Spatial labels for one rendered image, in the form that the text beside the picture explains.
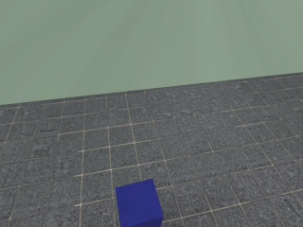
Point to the carton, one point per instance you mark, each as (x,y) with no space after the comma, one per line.
(138,205)

